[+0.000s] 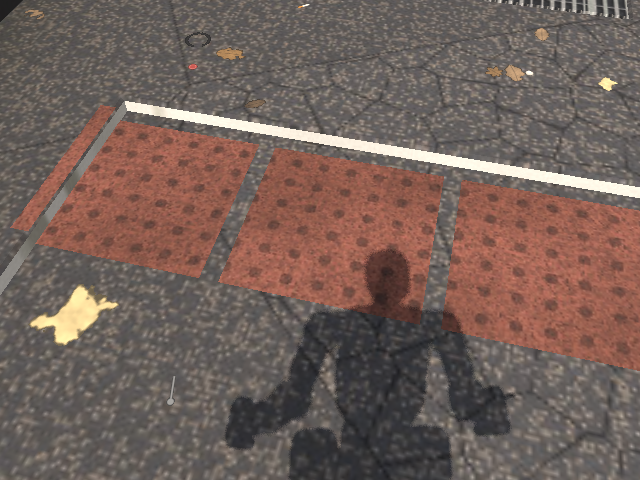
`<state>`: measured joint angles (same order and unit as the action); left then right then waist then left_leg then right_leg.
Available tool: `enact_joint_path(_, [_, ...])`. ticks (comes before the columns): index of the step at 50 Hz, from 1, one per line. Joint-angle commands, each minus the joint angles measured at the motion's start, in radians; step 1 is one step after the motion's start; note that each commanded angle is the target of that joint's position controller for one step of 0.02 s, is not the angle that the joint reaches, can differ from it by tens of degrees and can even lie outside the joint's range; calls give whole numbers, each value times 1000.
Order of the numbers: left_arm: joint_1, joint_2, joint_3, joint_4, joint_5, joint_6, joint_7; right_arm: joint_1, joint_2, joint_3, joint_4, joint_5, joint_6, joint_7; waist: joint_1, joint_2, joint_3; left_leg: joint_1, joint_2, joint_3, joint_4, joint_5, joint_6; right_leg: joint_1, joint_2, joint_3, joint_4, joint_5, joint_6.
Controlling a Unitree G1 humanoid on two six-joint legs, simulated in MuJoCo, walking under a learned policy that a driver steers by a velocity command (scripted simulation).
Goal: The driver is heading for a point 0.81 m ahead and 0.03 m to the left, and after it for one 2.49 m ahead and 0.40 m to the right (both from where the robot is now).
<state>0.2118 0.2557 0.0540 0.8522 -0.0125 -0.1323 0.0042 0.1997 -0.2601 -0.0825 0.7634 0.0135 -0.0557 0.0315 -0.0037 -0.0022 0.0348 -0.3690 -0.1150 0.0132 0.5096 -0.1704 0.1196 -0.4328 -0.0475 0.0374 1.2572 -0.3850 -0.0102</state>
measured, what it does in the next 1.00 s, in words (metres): walks ahead: right foot, then left foot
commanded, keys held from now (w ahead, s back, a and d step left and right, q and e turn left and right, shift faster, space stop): w+q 0.28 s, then w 0.56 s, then w+e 0.16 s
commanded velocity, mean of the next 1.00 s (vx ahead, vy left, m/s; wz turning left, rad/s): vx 0.50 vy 0.00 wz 0.27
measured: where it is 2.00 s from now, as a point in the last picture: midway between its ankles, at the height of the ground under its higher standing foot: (294, 256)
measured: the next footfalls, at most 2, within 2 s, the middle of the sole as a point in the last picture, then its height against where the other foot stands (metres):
right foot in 0.36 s outside the picture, level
left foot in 0.86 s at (242, 438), level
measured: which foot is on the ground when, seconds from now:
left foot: down 0.00-0.36, up 0.38-0.84, down 0.86-1.00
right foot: up 0.00-0.34, down 0.36-0.86, up 0.88-1.00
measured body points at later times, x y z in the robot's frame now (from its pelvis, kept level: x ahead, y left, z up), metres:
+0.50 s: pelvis +0.27 -0.04 +0.01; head +0.29 -0.04 +0.46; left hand +0.34 +0.25 -0.09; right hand +0.43 -0.28 -0.11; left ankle +0.16 +0.07 -0.64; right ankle +0.33 -0.13 -0.73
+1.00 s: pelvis +0.50 +0.08 +0.01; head +0.51 +0.10 +0.46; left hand +0.49 +0.37 -0.12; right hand +0.71 -0.14 -0.08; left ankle +0.51 +0.18 -0.73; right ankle +0.48 -0.08 -0.64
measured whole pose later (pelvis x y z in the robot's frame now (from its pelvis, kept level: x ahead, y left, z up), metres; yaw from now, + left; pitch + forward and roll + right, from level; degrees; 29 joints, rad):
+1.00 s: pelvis +0.50 +0.08 +0.01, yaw +14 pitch +2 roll +0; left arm 0.31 0.30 0.05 0.83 -0.03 -0.07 -0.01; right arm 0.20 -0.25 -0.05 0.72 0.00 -0.09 0.02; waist 0.02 -0.04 0.01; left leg -0.30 -0.02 0.06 0.44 -0.18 0.05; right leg -0.47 -0.05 0.04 1.14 -0.35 -0.02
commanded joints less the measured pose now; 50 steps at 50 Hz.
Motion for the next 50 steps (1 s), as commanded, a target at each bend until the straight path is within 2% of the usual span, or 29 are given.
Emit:
enact_joint_path(1, [26,119,38,-86,20,6,6,-14,-95,-19,-83,1,-19,-11,41,-12,-87,175,271,-379,-273,238,197,-184,-75,43,-111,69,25])
enact_joint_path(5, [-97,78,27,-147,34,26,19,61,-151,-35,-71,4,-20,-37,9,32,-62,84,216,-284,-280,313,173,-176,-41,8,-356,257,73])
enact_joint_path(8, [-208,55,16,-182,23,24,11,119,-145,-34,-61,12,-8,-45,-41,75,-58,97,179,-274,-251,208,123,-138,8,10,-581,418,69])
enact_joint_path(12, [-293,82,20,-225,7,9,-9,170,-145,-32,-48,16,1,-47,-75,102,-55,172,210,-365,-186,118,103,-102,48,29,-721,425,52])
enact_joint_path(15, [-257,118,33,-229,3,-11,-23,164,-144,-33,-53,12,7,-53,-45,136,-65,246,244,-447,-106,114,88,-35,59,35,-783,320,17])
enact_joint_path(16, [-196,124,39,-212,6,-17,-23,151,-132,-29,-56,12,8,-54,-12,149,-80,249,235,-446,-67,152,73,45,61,16,-820,327,-6])
enact_joint_path(17, [-99,148,51,-190,18,-23,-19,140,-101,-17,-63,8,4,-52,33,145,-137,226,193,-413,32,228,46,199,36,23,-836,339,-42])
enact_joint_path(18, [52,200,65,-174,34,-25,-13,130,-52,3,-81,-7,-3,-46,98,57,-257,112,138,-332,290,143,8,442,-116,167,-814,336,-114])
enact_joint_path(19, [185,279,90,-122,44,-13,-18,286,-8,18,-83,22,-12,-46,57,-277,-377,-242,-5,-202,611,-259,-68,774,-321,606,-878,165,-298])
enact_joint_path(20, [187,196,73,-119,11,-8,-25,298,-89,9,-60,31,-17,-47,69,-255,-321,-398,46,-229,765,-400,-78,770,-366,766,-945,-45,-308])
enact_joint_path(21, [136,129,54,-131,2,-2,-24,186,-145,-4,-69,26,-16,-46,90,-139,-177,-447,83,-234,812,-313,-79,650,-320,630,-960,-58,-262])
enact_joint_path(22, [82,113,43,-143,12,7,-24,110,-137,-2,-85,12,-16,-46,75,-56,-107,-422,118,-193,796,-240,-81,528,-275,500,-973,35,-232])
enact_joint_path(23, [49,98,36,-139,16,13,-25,62,-123,-3,-101,-4,-20,-44,54,-34,-48,-406,146,-173,733,-191,-82,428,-235,419,-997,147,-224])
enact_joint_path(24, [34,85,28,-138,23,12,-25,59,-110,-4,-106,-7,-21,-39,28,-49,-42,-357,178,-156,680,-162,-81,370,-199,350,-1018,230,-208])
enact_joint_path(26, [42,84,26,-123,16,9,-29,79,-73,4,-103,-1,-18,-33,9,-93,-54,-304,195,-112,601,-148,-90,323,-166,272,-1048,337,-212])
enact_joint_path(29, [73,137,39,-100,6,11,-23,2,-43,19,-131,-10,-19,-33,23,-85,-42,-316,213,-75,436,-70,-110,308,-170,198,-1087,444,-231])
enact_joint_path(31, [90,156,42,-88,1,19,-17,-61,-29,29,-143,-8,-24,-28,43,-80,-40,-286,211,-58,302,39,-114,302,-153,142,-1096,453,-213])
enact_joint_path(33, [113,167,42,-76,-6,26,-16,-119,-28,32,-150,-2,-27,-22,63,-85,-30,-235,192,-38,187,132,-116,292,-135,96,-1095,434,-194])
enact_joint_path(36, [168,178,41,-50,-13,36,-18,-198,-42,30,-174,7,-32,-10,91,-91,-12,-196,169,-25,93,169,-112,325,-157,94,-1076,410,-184])
enact_joint_path(39, [181,196,44,-34,-18,50,-15,-231,-66,23,-196,10,-39,2,78,-102,2,-168,155,-21,25,97,-76,390,-199,114,-1033,432,-164])
enact_joint_path(41, [157,208,45,-32,-20,59,-9,-127,-102,4,-169,2,-41,1,3,-95,-51,11,120,12,-42,86,-41,391,-177,78,-911,620,-133])
enact_joint_path(42, [159,185,35,-34,-15,60,-6,11,-148,-20,-128,-4,-40,-8,-57,-70,-140,215,124,5,-47,96,-10,338,-127,29,-742,700,-105])
enact_joint_path(43, [151,126,9,-67,10,56,-5,201,-229,-41,-102,-23,-37,-21,-129,59,-293,520,337,-231,-26,135,66,125,-61,-17,-415,443,-60])
enact_joint_path(44, [261,27,-22,-82,1,36,-7,238,-294,-51,-88,-25,-30,-17,-77,320,-389,765,539,-644,-129,-16,212,-238,84,-17,-110,-173,-14])
enact_joint_path(45, [209,138,4,-67,-23,26,-10,244,-199,-31,-83,-12,-30,-16,-116,203,-333,707,520,-677,-182,-158,196,-352,39,84,10,-192,-18])
enact_joint_path(46, [132,174,16,-89,-35,23,-12,182,-160,-15,-87,-7,-33,-16,-102,152,-203,584,485,-524,-200,-129,150,-387,-1,79,15,-96,-27])
enact_joint_path(47, [94,161,16,-91,-26,29,-9,111,-129,-3,-92,-11,-35,-14,-68,92,-143,459,436,-413,-229,-64,120,-345,-41,60,-25,-11,-22])
enact_joint_path(48, [80,151,20,-93,-14,39,-7,59,-101,5,-92,-16,-39,-10,-40,91,-90,361,401,-335,-268,-13,105,-313,-63,58,-74,45,-13])
enact_joint_path(50, [116,115,20,-81,-15,66,-7,19,-84,6,-80,-24,-55,-7,7,113,-63,245,368,-227,-332,69,90,-223,-83,65,-105,114,-1])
